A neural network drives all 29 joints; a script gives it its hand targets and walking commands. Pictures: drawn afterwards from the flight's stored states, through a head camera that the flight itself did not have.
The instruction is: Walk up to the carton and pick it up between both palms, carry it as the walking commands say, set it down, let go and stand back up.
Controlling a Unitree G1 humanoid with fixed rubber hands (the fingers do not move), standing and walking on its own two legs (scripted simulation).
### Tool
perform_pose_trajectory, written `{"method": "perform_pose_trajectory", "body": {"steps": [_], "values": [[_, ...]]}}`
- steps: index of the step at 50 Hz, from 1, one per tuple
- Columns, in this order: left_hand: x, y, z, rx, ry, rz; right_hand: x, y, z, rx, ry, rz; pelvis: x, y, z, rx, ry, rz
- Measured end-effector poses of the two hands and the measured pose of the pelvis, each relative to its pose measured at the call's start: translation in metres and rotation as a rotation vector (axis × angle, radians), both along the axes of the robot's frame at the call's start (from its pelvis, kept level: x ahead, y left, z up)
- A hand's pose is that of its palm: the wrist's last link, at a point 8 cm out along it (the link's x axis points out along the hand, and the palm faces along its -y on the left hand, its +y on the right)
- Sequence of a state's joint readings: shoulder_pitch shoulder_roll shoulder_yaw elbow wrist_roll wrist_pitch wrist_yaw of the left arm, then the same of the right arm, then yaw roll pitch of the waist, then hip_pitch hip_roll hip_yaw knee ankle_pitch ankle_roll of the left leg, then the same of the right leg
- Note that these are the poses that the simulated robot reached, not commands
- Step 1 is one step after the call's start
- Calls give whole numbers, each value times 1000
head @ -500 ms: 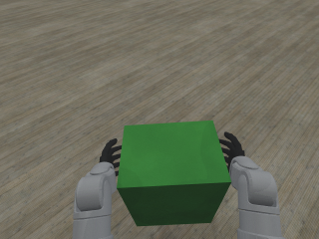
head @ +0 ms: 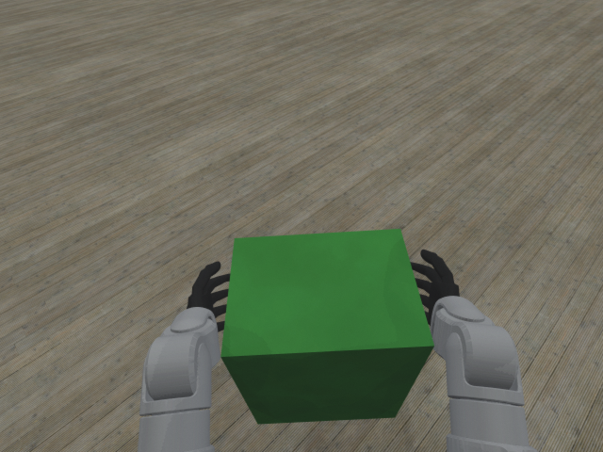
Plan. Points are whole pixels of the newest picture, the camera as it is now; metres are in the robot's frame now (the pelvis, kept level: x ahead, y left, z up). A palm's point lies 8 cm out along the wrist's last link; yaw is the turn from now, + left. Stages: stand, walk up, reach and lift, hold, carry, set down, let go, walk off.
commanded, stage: carry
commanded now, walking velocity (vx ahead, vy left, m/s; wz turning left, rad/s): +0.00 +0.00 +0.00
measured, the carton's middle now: (322, 336) +0.27 +0.00 -0.01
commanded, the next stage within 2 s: none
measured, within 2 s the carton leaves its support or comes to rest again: neither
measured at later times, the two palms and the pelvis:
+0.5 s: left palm (224, 311) +0.27 +0.13 +0.07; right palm (463, 308) +0.27 -0.18 +0.07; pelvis +0.00 -0.02 +0.00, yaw +0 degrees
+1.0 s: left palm (243, 314) +0.27 +0.10 +0.07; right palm (483, 313) +0.27 -0.20 +0.06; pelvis +0.00 -0.04 +0.00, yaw +0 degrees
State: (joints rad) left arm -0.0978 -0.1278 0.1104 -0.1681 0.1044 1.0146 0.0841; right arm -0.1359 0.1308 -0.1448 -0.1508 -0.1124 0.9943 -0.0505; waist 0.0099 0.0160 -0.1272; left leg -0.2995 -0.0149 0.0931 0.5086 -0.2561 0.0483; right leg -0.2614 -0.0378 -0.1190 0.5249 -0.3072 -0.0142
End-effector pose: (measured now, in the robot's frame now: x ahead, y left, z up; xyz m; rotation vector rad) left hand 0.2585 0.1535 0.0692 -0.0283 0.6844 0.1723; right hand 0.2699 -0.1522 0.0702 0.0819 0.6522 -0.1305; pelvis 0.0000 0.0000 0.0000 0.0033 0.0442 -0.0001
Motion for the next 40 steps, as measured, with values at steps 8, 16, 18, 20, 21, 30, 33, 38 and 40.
{"method": "perform_pose_trajectory", "body": {"steps": [8,16,18,20,21,30,33,38,40], "values": [[5,-11,-6,9,28,-16,-1,-11,-10,-2,26,-9,1,-7,0,-1,2,-1],[11,-21,-5,-4,3,-29,2,-22,-4,-15,5,-24,3,-15,0,3,5,-5],[9,-23,-2,1,-2,-30,0,-23,-3,-6,-1,-27,5,-15,0,5,0,-8],[11,-24,-1,14,-2,-35,1,-24,-5,0,-1,-25,5,-16,0,6,-5,-8],[11,-25,-1,18,-3,-36,1,-25,-5,0,-2,-25,5,-17,0,7,-5,-8],[9,-30,-4,18,7,-30,2,-31,-7,-7,9,-15,3,-25,1,9,-6,-8],[7,-33,-3,17,8,-28,-1,-34,-8,4,11,-18,2,-28,1,9,-6,-7],[10,-39,-8,12,16,-35,-1,-40,-12,-6,18,-25,1,-32,0,10,-2,-7],[9,-42,-6,11,7,-38,-2,-42,-10,-3,10,-31,1,-33,0,11,-2,-7]]}}
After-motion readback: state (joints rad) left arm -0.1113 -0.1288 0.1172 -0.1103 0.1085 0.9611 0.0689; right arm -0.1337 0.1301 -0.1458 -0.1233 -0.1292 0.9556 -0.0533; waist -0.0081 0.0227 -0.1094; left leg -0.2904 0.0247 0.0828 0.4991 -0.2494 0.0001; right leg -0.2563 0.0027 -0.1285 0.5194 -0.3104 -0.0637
